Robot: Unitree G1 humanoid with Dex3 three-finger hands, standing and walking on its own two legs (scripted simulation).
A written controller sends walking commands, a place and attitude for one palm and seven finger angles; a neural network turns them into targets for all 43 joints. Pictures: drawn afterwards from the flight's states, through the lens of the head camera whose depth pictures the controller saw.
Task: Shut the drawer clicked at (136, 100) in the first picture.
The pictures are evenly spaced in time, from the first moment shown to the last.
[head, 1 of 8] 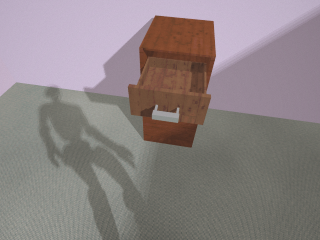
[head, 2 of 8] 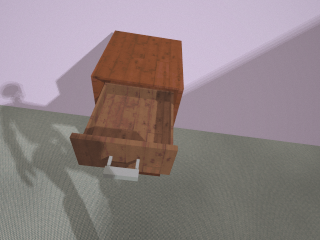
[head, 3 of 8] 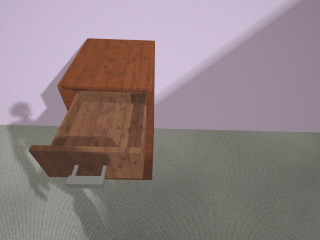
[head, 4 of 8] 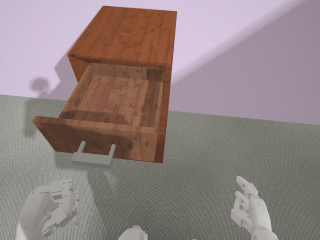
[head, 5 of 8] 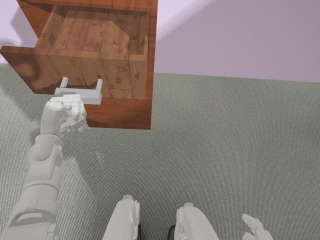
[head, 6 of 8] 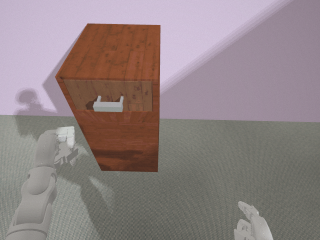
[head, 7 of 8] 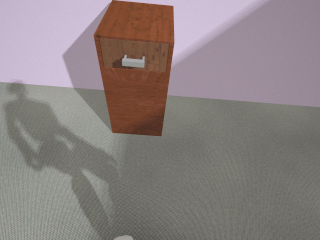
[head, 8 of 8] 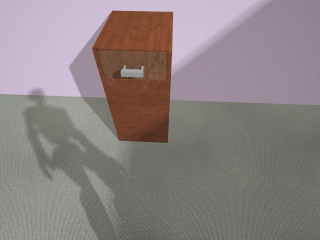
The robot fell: no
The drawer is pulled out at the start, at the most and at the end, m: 0.30 0.30 0.00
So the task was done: yes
